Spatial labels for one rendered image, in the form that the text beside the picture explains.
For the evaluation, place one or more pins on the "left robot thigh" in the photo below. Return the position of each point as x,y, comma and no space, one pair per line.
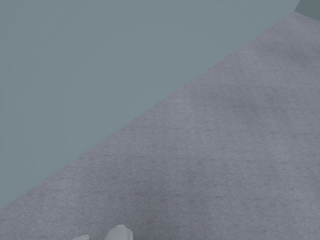
119,233

